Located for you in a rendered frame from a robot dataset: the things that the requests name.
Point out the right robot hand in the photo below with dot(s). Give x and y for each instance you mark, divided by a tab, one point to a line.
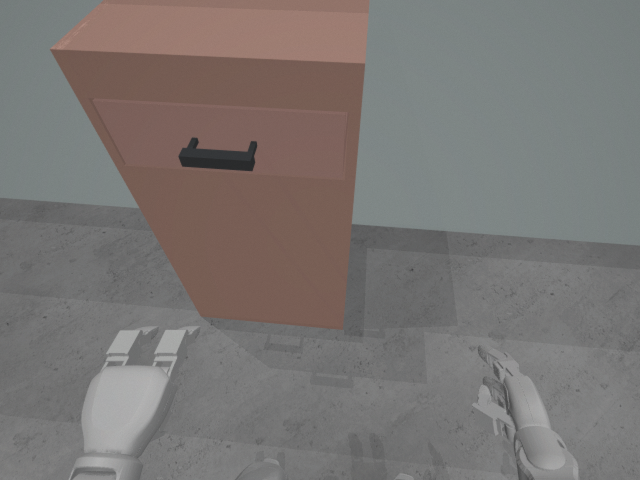
519	402

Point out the drawer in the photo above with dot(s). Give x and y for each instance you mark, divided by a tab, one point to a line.
289	141

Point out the left robot forearm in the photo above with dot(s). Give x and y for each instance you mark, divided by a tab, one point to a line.
106	466

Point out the cabinet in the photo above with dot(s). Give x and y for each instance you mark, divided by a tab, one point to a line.
249	246

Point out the left robot hand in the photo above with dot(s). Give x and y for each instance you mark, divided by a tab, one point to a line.
128	406

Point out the right robot forearm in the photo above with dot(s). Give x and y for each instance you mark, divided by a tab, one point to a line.
541	454

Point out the handle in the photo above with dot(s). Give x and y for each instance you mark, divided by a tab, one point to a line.
217	159

